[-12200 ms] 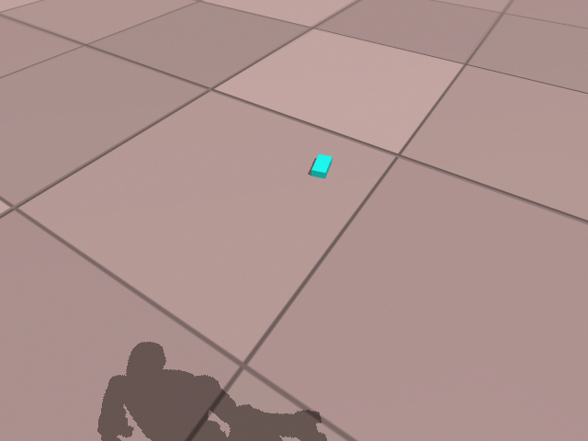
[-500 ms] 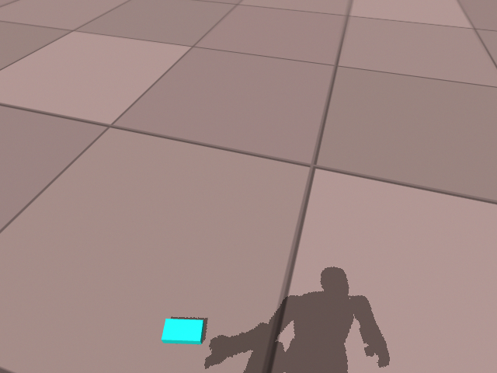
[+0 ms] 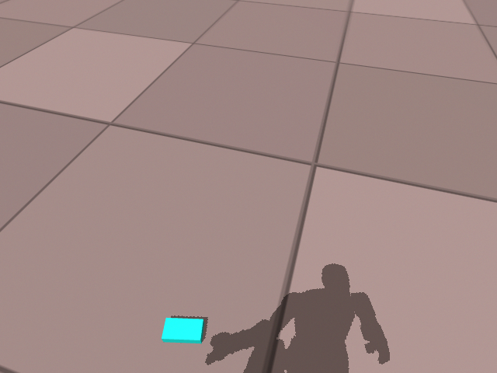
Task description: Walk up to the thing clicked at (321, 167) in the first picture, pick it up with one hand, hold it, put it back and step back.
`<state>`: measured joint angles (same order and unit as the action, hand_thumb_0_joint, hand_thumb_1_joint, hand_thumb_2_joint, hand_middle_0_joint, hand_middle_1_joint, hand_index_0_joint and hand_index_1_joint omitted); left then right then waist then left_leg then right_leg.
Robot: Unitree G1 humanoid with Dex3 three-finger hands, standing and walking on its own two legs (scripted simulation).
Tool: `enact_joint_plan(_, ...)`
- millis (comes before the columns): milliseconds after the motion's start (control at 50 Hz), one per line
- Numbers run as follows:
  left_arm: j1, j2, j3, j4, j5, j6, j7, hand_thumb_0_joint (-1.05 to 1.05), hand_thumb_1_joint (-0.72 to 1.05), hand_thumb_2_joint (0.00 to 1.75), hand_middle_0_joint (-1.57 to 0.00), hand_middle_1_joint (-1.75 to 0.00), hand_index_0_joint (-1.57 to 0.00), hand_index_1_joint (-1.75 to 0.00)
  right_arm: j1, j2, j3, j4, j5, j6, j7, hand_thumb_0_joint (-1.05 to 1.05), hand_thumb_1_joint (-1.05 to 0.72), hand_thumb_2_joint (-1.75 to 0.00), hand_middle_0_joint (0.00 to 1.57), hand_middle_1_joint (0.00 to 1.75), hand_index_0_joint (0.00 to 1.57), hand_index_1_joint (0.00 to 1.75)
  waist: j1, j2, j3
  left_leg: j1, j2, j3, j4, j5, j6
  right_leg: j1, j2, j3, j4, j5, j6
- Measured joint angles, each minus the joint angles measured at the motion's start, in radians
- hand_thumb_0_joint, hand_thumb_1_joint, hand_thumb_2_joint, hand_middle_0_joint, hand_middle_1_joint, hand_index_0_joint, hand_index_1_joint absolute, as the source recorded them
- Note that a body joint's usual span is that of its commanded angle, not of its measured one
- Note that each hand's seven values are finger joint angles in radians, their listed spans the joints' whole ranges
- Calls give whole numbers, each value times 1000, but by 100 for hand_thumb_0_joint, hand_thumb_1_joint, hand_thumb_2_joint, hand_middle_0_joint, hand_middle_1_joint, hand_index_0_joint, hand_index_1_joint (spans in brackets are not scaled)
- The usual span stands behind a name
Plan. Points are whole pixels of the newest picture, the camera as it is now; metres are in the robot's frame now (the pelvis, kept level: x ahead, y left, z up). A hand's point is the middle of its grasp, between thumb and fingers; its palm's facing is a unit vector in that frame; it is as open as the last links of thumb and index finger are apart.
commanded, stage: stand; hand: left
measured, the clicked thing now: (183, 330) +0.46 +0.26 -0.76
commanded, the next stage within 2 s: walk up in 0.08 s
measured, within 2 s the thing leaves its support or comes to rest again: neither
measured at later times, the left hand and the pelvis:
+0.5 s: hand out of the picture +0.08 +0.34 -0.16, palm faces -0.02 -0.91 -0.41, open 7.4 cm; pelvis +0.02 +0.06 -0.01, yaw +0 degrees
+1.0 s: hand out of the picture +0.14 +0.30 -0.15, palm faces -0.03 -0.94 -0.34, open 7.4 cm; pelvis +0.04 +0.05 +0.00, yaw -1 degrees
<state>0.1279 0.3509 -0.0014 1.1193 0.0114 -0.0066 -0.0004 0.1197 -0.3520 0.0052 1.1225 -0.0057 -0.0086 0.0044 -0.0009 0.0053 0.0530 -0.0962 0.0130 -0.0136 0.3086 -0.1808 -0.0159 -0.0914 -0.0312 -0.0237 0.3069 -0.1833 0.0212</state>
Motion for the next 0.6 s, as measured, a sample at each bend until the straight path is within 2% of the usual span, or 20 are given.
enact_joint_plan(80,-4,0,0,-1,0,0,1,0,90,90,-21,-30,-21,-30,-3,0,1,-3,0,-1,-1,1,-91,-90,20,30,21,30,0,0,-1,2,1,0,1,-2,-1,3,1,0,0,-1,0)
enact_joint_plan(140,5,-7,12,-14,6,-15,9,0,90,90,-21,-30,-21,-30,3,-14,-23,-28,-18,24,12,1,-91,-90,20,30,21,30,4,17,-1,-19,5,-2,51,-29,4,0,5,-2,12,-9,-1)
enact_joint_plan(260,46,-1,38,-66,28,-26,30,0,90,90,-21,-30,-21,-30,31,-55,-64,-90,-36,64,35,1,-91,-90,20,30,21,30,19,40,2,-125,-2,-19,300,-250,29,-34,-15,3,86,-53,10)
enact_joint_plan(300,55,14,40,-80,27,-23,32,0,90,90,-21,-30,-21,-30,41,-59,-72,-109,-36,57,40,1,-91,-90,20,30,20,30,15,33,12,-120,11,-19,243,-207,34,-47,-33,4,122,-73,27)
enact_joint_plan(320,55,24,40,-84,24,-17,30,0,90,90,-21,-30,-21,-30,46,-57,-77,-114,-38,49,40,1,-91,-90,20,30,20,30,11,24,19,-109,8,-7,201,-85,26,-57,-47,6,154,-92,33)
enact_joint_plan(340,53,34,41,-86,18,-9,29,0,90,90,-21,-30,-21,-30,48,-48,-80,-115,-41,42,39,1,-91,-90,20,30,20,30,14,5,28,-102,-7,6,192,-56,23,-74,-63,19,196,-107,19)
enact_joint_plan(360,52,42,42,-86,12,0,30,0,90,90,-21,-30,-21,-30,49,-38,-78,-116,-41,39,38,1,-91,-90,20,30,20,30,16,-7,31,-97,-15,14,188,-65,25,-95,-61,42,246,-169,5)
enact_joint_plan(400,51,55,40,-84,4,12,29,0,90,90,-21,-30,-21,-30,54,-18,-71,-121,-37,34,37,1,-91,-90,20,30,20,30,10,-16,33,-86,-17,17,171,-78,33,-133,-31,68,341,-287,-18)
enact_joint_plan(440,49,64,40,-84,-3,14,27,0,90,90,-20,-30,-21,-30,57,2,-61,-130,-34,28,30,1,-91,-90,20,30,21,30,8,-24,40,-73,-19,21,148,-74,36,-159,-4,79,391,-320,-30)
enact_joint_plan(520,41,57,32,-81,-8,4,24,0,90,90,-20,-30,-20,-29,47,18,-43,-140,-18,21,18,1,-91,-90,20,30,21,30,6,-21,64,-57,-23,35,147,-82,41,-143,14,44,297,-251,-34)
enact_joint_plan(540,38,54,30,-79,-6,3,23,0,90,90,-20,-30,-20,-29,42,20,-40,-142,-12,22,16,1,-90,-90,20,30,21,30,6,-21,69,-55,-26,39,158,-90,41,-126,16,35,247,-205,-37)
enact_joint_plan(580,28,36,28,-67,-1,2,23,0,90,90,-20,-30,-20,-29,29,20,-36,-139,3,26,11,1,-90,-90,20,30,21,30,2,-6,82,-48,-26,39,185,-111,38,-88,21,33,173,-41,-30)
enact_joint_plan(600,24,24,25,-62,0,3,22,0,91,90,-20,-30,-20,-29,24,18,-35,-134,10,29,8,1,-90,-90,20,30,21,30,-1,8,83,-41,-20,35,186,-115,36,-75,26,29,162,-37,-23)
